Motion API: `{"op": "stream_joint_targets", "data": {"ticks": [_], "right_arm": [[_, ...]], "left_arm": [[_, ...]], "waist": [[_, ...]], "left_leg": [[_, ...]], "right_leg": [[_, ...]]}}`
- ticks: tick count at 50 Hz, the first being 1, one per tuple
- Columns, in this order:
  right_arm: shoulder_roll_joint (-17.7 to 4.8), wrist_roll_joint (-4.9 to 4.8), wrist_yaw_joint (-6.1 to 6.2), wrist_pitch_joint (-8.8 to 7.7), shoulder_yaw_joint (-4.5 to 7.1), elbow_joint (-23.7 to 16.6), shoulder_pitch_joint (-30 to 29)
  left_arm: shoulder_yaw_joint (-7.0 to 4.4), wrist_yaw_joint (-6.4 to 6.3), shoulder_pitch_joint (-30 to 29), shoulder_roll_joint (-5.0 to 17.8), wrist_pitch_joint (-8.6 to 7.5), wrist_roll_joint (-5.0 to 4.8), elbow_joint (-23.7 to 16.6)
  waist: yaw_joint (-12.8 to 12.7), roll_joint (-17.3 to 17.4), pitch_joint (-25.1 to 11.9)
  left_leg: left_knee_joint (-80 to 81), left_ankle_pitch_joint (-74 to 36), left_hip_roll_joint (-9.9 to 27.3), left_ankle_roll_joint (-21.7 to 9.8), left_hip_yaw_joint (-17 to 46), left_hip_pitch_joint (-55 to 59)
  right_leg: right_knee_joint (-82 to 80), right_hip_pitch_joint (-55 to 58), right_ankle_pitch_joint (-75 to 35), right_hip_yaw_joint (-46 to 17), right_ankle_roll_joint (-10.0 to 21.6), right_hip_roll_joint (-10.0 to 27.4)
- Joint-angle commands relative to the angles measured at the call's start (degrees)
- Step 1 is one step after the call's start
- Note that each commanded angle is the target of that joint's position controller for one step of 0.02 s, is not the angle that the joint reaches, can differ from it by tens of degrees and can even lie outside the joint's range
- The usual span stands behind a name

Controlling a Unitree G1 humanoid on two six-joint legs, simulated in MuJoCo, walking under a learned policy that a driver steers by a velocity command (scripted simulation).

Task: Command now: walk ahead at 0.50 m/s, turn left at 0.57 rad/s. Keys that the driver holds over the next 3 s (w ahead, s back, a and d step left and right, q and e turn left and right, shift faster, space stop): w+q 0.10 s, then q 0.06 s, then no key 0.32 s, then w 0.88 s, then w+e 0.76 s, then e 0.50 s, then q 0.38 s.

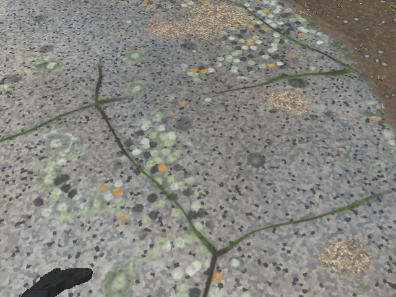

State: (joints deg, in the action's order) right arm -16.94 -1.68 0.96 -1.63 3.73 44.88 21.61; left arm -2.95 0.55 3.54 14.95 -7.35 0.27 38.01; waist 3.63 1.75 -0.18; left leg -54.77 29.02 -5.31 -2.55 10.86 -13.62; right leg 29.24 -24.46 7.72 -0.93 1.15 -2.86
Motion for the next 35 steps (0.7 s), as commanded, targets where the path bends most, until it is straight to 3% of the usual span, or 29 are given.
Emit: {"op": "stream_joint_targets", "data": {"ticks": [1,2,4,5,7,9,12,14,16,18,19,20,21,22,23,24,25,26,28,31,35], "right_arm": [[-8.47,0.24,-0.02,-0.90,1.51,-6.37,-3.47],[-7.75,0.79,-0.23,-0.90,1.68,-7.28,-5.58],[-5.52,0.04,-0.90,-0.35,1.61,-7.88,-4.98],[-4.29,-0.13,-1.07,-0.03,1.38,-8.27,-5.07],[-3.38,0.46,-1.04,0.50,1.18,-9.86,-7.34],[-2.51,1.07,-1.20,0.51,0.76,-10.50,-8.44],[-1.31,1.16,-2.20,-0.21,0.08,-11.03,-12.17],[-1.69,1.14,-2.98,-0.50,0.17,-12.00,-15.05],[-3.14,1.38,-3.48,-0.65,0.74,-12.91,-15.90],[-5.17,1.96,-3.30,-0.78,1.88,-11.49,-10.87],[-8.10,2.30,-2.63,-0.75,2.98,-10.49,-7.24],[-12.74,3.47,-1.49,-0.50,3.67,-10.61,-2.11],[-11.51,4.33,-1.29,-0.34,1.99,-11.76,-5.37],[-6.52,3.07,-1.96,0.06,0.90,-11.71,-5.58],[-5.19,2.39,-2.46,0.06,0.33,-11.20,-8.71],[-4.87,2.05,-2.54,0.14,0.25,-10.54,-11.40],[-5.75,1.80,-2.46,0.37,0.54,-10.03,-12.37],[-7.83,2.04,-2.29,0.67,1.26,-9.65,-13.18],[-8.49,2.28,-1.68,0.55,1.81,-9.19,-14.04],[-7.27,1.69,-0.88,-0.51,1.72,-8.10,-14.25],[-7.94,1.10,-0.84,-0.71,2.11,-6.53,-12.82]], "left_arm": [[-2.64,-0.52,12.15,7.25,0.91,0.05,-0.55],[-2.29,-0.47,10.39,6.30,1.13,0.23,-0.04],[-1.94,-0.41,9.00,5.44,0.94,0.52,0.63],[-2.07,-0.32,8.97,5.60,0.73,0.20,1.07],[-2.61,-0.39,7.92,7.37,0.50,0.16,1.84],[-3.16,-0.73,7.35,9.09,0.93,0.20,2.65],[-3.16,-1.21,7.75,10.02,2.09,-0.41,3.96],[-3.21,-1.24,9.59,10.80,2.59,-1.15,5.23],[-3.45,-1.21,9.96,11.91,2.99,-2.01,6.05],[-3.46,-1.33,8.94,12.17,3.28,-2.63,6.48],[-2.87,-1.26,11.14,10.53,3.17,-2.02,7.02],[-1.40,-1.14,12.16,7.40,2.82,0.65,5.39],[0.61,-0.19,20.28,3.39,2.96,0.98,6.28],[-0.55,0.17,18.83,8.54,3.96,-0.36,8.23],[-0.85,0.20,14.17,9.43,4.77,-1.65,6.95],[-0.74,-0.52,11.83,8.56,5.59,-1.33,7.00],[-1.06,-1.17,11.34,9.18,6.48,-0.67,7.07],[-1.24,-1.43,12.42,9.33,7.19,-0.61,7.41],[-1.18,-1.86,13.46,8.23,7.36,-0.56,7.96],[-0.89,-2.11,11.08,6.84,6.29,-0.16,7.75],[-0.72,-1.22,9.07,6.47,4.73,-0.43,7.83]], "waist": [[-7.92,-5.33,-4.69],[-6.87,-4.98,-1.19],[-4.75,-7.93,0.37],[-4.41,-8.24,0.49],[-3.67,-7.07,2.10],[-3.40,-6.31,0.89],[-4.79,-6.32,-0.86],[-5.74,-6.45,-1.64],[-5.07,-7.06,-2.24],[-1.53,-6.44,-4.64],[-0.22,-3.60,-7.01],[0.83,5.13,-13.83],[-3.98,13.70,-23.14],[-1.27,6.22,-25.39],[-1.74,4.98,-17.35],[-2.59,2.08,-12.49],[-3.29,2.47,-9.65],[-4.38,4.09,-8.07],[-4.84,6.57,-6.61],[-4.42,7.00,-5.19],[-3.93,6.00,-4.11]], "left_leg": [[-18.40,-4.93,7.23,1.98,-2.46,-30.75],[-16.03,-7.64,8.66,2.27,-2.87,-29.94],[-13.28,-9.94,10.88,2.35,-4.00,-26.27],[-12.14,-10.35,11.38,2.57,-4.72,-26.06],[-7.85,-11.67,11.45,3.91,-5.64,-26.74],[-1.48,-16.20,11.23,4.63,-6.93,-24.95],[11.00,-27.11,8.91,3.81,-9.98,-17.55],[16.67,-29.22,7.66,2.83,-10.41,-15.11],[20.72,-26.73,6.75,1.16,-10.33,-13.14],[27.77,-29.69,4.41,-1.20,-11.83,-4.40],[30.24,-39.57,4.59,-2.80,-11.21,3.76],[25.47,-68.91,17.13,-7.17,2.14,18.58],[24.18,-81.08,30.61,-19.19,18.34,28.98],[26.49,-69.00,27.20,-18.36,15.90,24.46],[28.46,-60.55,23.64,-15.71,10.21,19.58],[30.51,-51.52,21.17,-13.20,7.97,13.83],[33.70,-39.45,19.83,-12.00,6.80,7.71],[37.44,-27.80,18.41,-11.50,5.65,1.36],[42.69,-9.10,17.47,-11.62,5.77,-3.77],[45.01,-3.00,17.12,-10.62,5.17,-5.15],[45.07,-1.60,17.63,-9.82,4.55,-5.05]], "right_leg": [[-12.07,31.16,10.27,-27.03,10.08,22.02],[-13.62,25.52,4.71,-22.08,9.62,19.90],[-16.75,19.39,0.28,-14.80,8.92,17.19],[-17.97,18.22,-1.22,-12.49,9.40,17.04],[-18.47,16.28,-15.78,-7.56,10.62,17.76],[-16.98,16.30,-27.59,-2.09,10.53,17.11],[-15.86,15.29,-30.66,4.18,8.87,14.53],[-14.13,17.77,-29.64,4.56,8.13,15.06],[-10.75,20.51,-29.52,3.58,7.25,16.54],[-2.76,20.93,-32.08,4.32,5.10,15.22],[5.25,18.04,-28.35,6.42,2.70,12.29],[21.03,6.76,-5.86,8.57,-0.79,8.36],[36.00,-4.16,34.45,1.70,-3.77,3.78],[37.73,-3.00,33.47,-4.49,-4.29,6.24],[36.98,-6.73,31.65,-3.08,-4.46,7.33],[34.12,-7.99,28.94,-2.39,-4.65,8.28],[31.66,-6.56,25.71,-1.75,-4.98,8.68],[30.81,-2.95,22.17,-0.42,-5.26,8.15],[28.59,-0.83,17.92,0.89,-4.84,7.43],[21.47,0.16,13.78,0.70,-2.88,7.60],[11.09,4.04,10.67,1.72,-0.74,6.58]]}}
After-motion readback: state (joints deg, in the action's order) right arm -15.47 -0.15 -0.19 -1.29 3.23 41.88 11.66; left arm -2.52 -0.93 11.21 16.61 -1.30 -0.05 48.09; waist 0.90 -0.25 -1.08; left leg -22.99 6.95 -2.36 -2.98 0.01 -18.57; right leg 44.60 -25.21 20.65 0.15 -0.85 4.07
